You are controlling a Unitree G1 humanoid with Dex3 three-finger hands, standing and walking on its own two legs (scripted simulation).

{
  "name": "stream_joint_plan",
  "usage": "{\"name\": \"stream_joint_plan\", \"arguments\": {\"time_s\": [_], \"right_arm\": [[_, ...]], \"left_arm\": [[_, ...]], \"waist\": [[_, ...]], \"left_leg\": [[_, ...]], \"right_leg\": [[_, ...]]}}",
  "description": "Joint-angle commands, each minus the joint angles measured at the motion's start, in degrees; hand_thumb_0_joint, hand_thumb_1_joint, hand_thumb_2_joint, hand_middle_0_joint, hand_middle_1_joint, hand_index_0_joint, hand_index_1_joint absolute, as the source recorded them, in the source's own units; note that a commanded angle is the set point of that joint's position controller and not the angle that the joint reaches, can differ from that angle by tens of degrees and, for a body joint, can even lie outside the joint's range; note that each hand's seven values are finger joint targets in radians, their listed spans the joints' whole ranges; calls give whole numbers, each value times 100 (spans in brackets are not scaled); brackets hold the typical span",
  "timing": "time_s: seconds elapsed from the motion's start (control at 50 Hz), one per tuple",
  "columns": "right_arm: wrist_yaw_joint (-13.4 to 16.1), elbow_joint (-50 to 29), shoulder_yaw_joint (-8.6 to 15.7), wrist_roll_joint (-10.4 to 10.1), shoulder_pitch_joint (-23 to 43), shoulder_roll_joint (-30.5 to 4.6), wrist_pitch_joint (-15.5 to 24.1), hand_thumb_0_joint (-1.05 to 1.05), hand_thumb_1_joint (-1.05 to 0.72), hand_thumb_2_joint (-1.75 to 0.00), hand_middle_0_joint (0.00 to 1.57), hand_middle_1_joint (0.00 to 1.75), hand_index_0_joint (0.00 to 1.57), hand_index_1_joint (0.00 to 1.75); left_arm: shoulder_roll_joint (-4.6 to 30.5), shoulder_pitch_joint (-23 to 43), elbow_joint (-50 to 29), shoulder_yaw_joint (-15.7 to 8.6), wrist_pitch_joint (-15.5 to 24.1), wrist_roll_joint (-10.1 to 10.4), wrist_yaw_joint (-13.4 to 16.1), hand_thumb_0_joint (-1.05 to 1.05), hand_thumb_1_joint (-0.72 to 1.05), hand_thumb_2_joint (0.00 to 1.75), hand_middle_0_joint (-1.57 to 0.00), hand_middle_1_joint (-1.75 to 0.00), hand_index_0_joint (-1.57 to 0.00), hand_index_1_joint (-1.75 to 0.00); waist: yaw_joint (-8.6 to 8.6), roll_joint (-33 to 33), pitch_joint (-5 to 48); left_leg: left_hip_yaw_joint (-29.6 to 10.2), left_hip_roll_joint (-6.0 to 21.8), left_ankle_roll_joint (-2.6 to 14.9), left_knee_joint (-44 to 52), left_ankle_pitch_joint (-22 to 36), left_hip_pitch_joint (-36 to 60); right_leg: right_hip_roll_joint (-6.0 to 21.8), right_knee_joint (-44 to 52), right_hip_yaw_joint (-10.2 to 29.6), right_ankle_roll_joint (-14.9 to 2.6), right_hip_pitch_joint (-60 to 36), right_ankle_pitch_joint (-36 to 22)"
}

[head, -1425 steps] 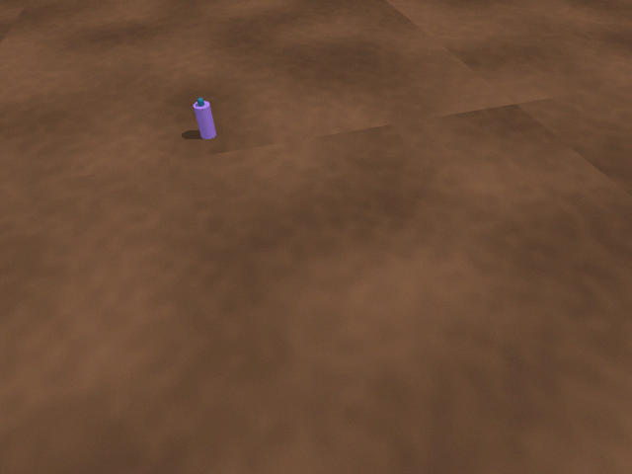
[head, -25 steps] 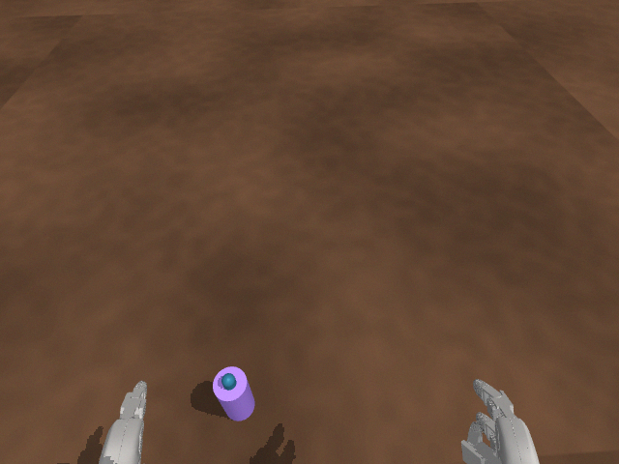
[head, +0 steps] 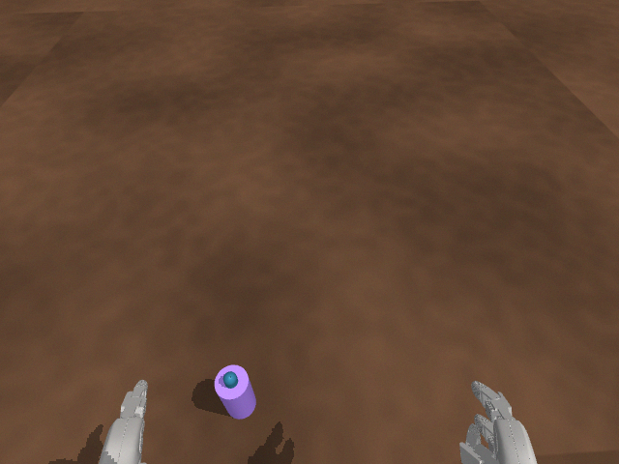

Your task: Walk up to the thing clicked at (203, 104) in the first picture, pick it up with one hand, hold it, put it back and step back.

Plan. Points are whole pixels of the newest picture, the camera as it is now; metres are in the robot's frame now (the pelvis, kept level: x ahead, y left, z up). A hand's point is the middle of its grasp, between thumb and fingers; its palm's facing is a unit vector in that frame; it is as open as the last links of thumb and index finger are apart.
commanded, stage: home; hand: left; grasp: from the side
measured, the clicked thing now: (235, 390) +0.41 +0.21 -0.61
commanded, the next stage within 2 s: stand in 0.28 s
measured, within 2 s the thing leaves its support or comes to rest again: neither
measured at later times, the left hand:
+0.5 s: hand (172, 453) +0.17 +0.18 -0.06, palm faces +0.11 -0.95 -0.28, open 16.9 cm
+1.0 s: hand out of the picture +0.11 +0.24 -0.11, palm faces -0.03 -0.94 -0.35, open 7.7 cm
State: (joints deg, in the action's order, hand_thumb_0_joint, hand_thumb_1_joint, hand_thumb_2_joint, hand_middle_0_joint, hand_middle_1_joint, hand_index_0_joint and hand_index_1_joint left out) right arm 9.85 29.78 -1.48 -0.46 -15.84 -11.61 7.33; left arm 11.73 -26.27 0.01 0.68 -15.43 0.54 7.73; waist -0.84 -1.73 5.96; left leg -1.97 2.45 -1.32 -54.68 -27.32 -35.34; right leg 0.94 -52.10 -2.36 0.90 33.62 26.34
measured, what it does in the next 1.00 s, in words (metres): stands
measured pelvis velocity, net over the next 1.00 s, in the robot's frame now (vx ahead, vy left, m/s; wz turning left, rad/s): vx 0.00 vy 0.00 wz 0.00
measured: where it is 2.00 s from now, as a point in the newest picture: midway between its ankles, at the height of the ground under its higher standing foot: outside the picture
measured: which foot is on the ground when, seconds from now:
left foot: down 0.00-1.00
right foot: down 0.00-1.00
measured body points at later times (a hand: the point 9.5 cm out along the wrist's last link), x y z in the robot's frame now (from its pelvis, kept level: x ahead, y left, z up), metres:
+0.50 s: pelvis +0.00 +0.00 +0.00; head +0.02 +0.01 +0.45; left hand +0.16 +0.23 -0.04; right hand +0.16 -0.24 -0.07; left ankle +0.00 +0.13 -0.69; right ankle +0.00 -0.13 -0.69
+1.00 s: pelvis +0.00 +0.00 +0.02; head +0.02 +0.01 +0.47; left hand +0.11 +0.29 -0.08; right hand +0.11 -0.28 -0.09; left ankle +0.00 +0.13 -0.69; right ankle +0.00 -0.13 -0.69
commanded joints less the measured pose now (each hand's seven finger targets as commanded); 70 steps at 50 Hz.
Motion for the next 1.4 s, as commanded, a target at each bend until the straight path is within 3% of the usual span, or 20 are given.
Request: {"name": "stream_joint_plan", "arguments": {"time_s": [0.0, 0.14, 0.18, 0.28, 0.36, 0.4, 0.42, 0.56, 0.68, 0.7, 0.72, 0.76, 0.84, 0.88, 0.96, 1.06, 1.14, 1.26, 1.36, 1.38], "right_arm": [[121, -932, 317, 13, 350, -703, 332, 0, -90, -90, 20, 30, 20, 30], [122, -897, 335, 16, 278, -710, 328, 0, -90, -90, 20, 30, 20, 30], [113, -873, 324, 16, 325, -698, 322, 0, -90, -90, 20, 30, 20, 30], [105, -905, 300, 15, 393, -678, 316, 0, -90, -90, 20, 30, 20, 30], [97, -938, 301, 5, 374, -686, 312, 0, -90, -90, 20, 30, 20, 30], [106, -942, 306, 6, 369, -696, 300, 0, -90, -90, 20, 30, 20, 30], [109, -939, 301, 10, 373, -699, 313, 0, -90, -90, 20, 30, 20, 30], [114, -948, 312, 10, 368, -714, 334, 0, -90, -90, 20, 30, 20, 30], [124, -944, 289, 11, 367, -701, 354, 0, -90, -90, 20, 30, 20, 30], [-218, 315, 524, 692, 723, -1526, -60, 0, -90, -90, 20, 30, 20, 30], [-415, 554, 575, 742, 565, -1539, -217, 0, -90, -90, 20, 30, 20, 30], [-578, 630, 574, 630, 583, -1428, -337, 0, -90, -90, 20, 30, 20, 30], [-825, 924, 606, 326, 699, -1415, -385, 0, -90, -90, 20, 30, 20, 30], [-863, 1129, 608, 331, 743, -1394, -421, 0, -90, -90, 20, 30, 20, 30], [-876, 1484, 625, 332, 697, -1437, -447, 0, -90, -90, 20, 30, 20, 30], [-869, 1903, 605, 319, 785, -1543, -515, 0, -90, -90, 20, 30, 20, 30], [-855, 2241, 570, 269, 699, -1624, -527, 0, -90, -90, 20, 30, 20, 30], [-852, 2663, 520, 229, 763, -1694, -572, 0, -90, -90, 20, 30, 20, 30], [-848, 2881, 488, 198, 814, -1702, -570, 0, -90, -90, 20, 30, 20, 30], [-852, 2937, 477, 197, 818, -1700, -578, 0, -90, -90, 20, 30, 20, 30]], "left_arm": [[561, 117, -1078, -346, 307, -61, 86, 0, -56, 5, -5, -6, -5, -5], [492, 10, -1088, -299, 288, -66, 77, 0, -57, 5, -5, -5, -5, -5], [551, 133, -1113, -351, 283, -59, 95, 0, -55, 6, -5, -6, -5, -5], [531, 120, -1066, -336, 281, -50, 80, 0, -57, 5, -5, -5, -5, -5], [521, 66, -1109, -311, 263, -41, 69, 0, -53, 7, -5, -6, -5, -6], [543, 87, -1075, -331, 269, -47, 66, 0, -37, 23, -20, -22, -20, -22], [501, 141, -1026, -286, 249, -45, 66, 0, -29, 31, -20, -30, -20, -30], [569, 108, -1113, -343, 253, -58, 78, 0, 27, 87, -20, -30, -20, -30], [548, 179, -1163, -299, 265, -50, 82, 0, 75, 90, -20, -30, -20, -30], [1300, 1150, 847, -571, 946, -562, -207, 0, 83, 90, -20, -30, -20, -30], [1347, 910, 1492, -607, 1225, -642, -358, 0, 90, 90, -20, -30, -20, -30], [1462, 1035, 1882, -562, 1492, -562, -486, 0, 90, 90, -20, -30, -20, -30], [1462, 1214, 2739, -500, 1668, -334, -611, 0, 90, 90, -20, -30, -20, -30], [1482, 1408, 3126, -481, 1703, -320, -607, 0, 90, 90, -20, -30, -20, -30], [1580, 1524, 3776, -484, 1790, -304, -573, 0, 90, 90, -20, -30, -20, -30], [1572, 1614, 4452, -419, 1746, -243, -558, 0, 90, 90, -20, -30, -20, -30], [1642, 1603, 4941, -389, 1751, -209, -564, 0, 90, 90, -20, -30, -20, -30], [1704, 1733, 5507, -333, 1727, -188, -561, 0, 90, 90, -20, -30, -20, -30], [1742, 1815, 5805, -319, 1742, -188, -567, 0, 90, 90, -20, -30, -20, -30], [1754, 1861, 5862, -311, 1732, -189, -574, 0, 90, 90, -20, -30, -20, -30]], "waist": [[-47, 61, 666], [-58, 19, 734], [-17, -202, 645], [-16, -19, 428], [-9, -44, 540], [-41, 53, 541], [-63, 77, 423], [-28, -18, 544], [-12, -13, 527], [170, 296, -363], [184, 467, 58], [101, 379, 102], [205, 265, 139], [183, 196, -11], [148, 138, 36], [174, -95, -492], [145, 57, -436], [141, 142, -692], [138, 146, -590], [127, 140, -732]], "left_leg": [[164, -174, 146, 800, 1366, 484], [184, -162, 122, 748, 1794, 621], [154, -156, 95, 815, 1723, 596], [161, -160, 128, 862, 1331, 440], [199, -179, 135, 815, 1492, 476], [201, -182, 152, 809, 1396, 490], [201, -186, 159, 831, 1259, 421], [123, -156, 138, 946, 1099, 476], [132, -164, 146, 931, 1063, 437], [-265, 88, 383, 1211, 1680, 652], [-73, 88, 496, 1058, 2075, 964], [-152, 53, 578, 1165, 2162, 1084], [-170, 20, 497, 1540, 1707, 1445], [-217, 28, 488, 1778, 1334, 1468], [-242, 83, 449, 1955, 2015, 1792], [-373, 216, 423, 2613, 1609, 1892], [-374, 250, 352, 2893, 2050, 2190], [-359, 281, 278, 3368, 1866, 2310], [-326, 328, 263, 3512, 2202, 2688], [-329, 296, 235, 3638, 1944, 2579]], "right_leg": [[-197, 799, -132, -102, -358, -1258], [-198, 723, -147, -107, -427, -1663], [-212, 704, -172, -131, -371, -1527], [-191, 830, -156, -112, -313, -1208], [-170, 839, -124, -110, -385, -1402], [-170, 880, -125, -94, -362, -1320], [-169, 893, -128, -89, -286, -1203], [-213, 821, -187, -125, -297, -966], [-194, 837, -170, -126, -274, -945], [226, 949, 403, -473, -774, -1196], [348, 963, 528, -600, -1005, -1597], [383, 1043, 670, -611, -1065, -1873], [420, 1322, 652, -502, -1289, -1610], [440, 1523, 652, -454, -1327, -1340], [497, 1653, 615, -400, -1724, -2076], [447, 2128, 551, -331, -1750, -1669], [519, 2444, 594, -317, -2180, -2048], [551, 2942, 596, -233, -2456, -1747], [614, 3156, 578, -192, -2570, -2030], [585, 3224, 568, -169, -2513, -1814]]}}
